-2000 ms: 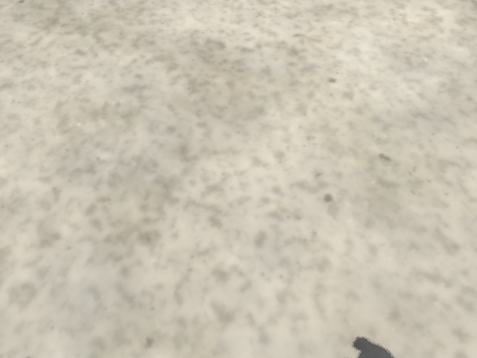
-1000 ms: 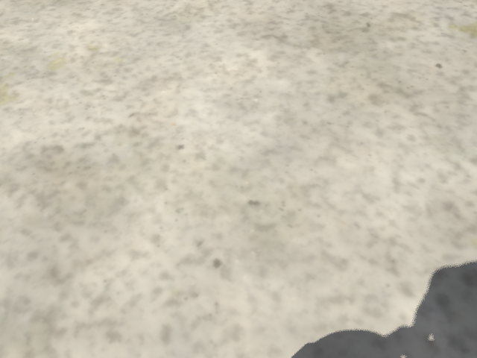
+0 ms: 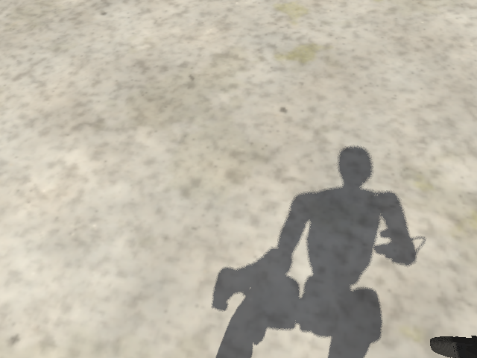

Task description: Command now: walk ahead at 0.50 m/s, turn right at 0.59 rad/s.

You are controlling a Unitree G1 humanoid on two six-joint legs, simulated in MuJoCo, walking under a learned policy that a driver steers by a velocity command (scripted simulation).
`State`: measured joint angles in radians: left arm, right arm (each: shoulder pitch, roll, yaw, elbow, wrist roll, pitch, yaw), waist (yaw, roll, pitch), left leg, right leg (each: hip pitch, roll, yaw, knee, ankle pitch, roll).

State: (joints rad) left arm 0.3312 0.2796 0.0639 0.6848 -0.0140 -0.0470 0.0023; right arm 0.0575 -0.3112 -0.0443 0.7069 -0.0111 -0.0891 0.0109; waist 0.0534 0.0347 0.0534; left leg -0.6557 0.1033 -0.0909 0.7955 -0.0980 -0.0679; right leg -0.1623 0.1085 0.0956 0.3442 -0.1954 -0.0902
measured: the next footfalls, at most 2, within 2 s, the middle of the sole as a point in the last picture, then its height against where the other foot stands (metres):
left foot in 0.18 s outside the picture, level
right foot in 0.72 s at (336, 344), level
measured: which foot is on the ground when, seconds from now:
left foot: up 0.00-0.16, down 0.18-0.70, up 0.72-1.00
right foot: down 0.00-0.18, up 0.20-0.70, down 0.72-1.00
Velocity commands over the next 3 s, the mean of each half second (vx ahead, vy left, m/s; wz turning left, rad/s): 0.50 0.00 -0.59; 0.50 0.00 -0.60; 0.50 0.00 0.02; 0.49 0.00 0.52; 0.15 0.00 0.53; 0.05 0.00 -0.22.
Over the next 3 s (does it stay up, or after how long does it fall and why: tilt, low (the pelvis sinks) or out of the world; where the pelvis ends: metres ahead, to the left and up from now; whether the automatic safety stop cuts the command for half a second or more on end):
stays up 1.21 -0.42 -0.02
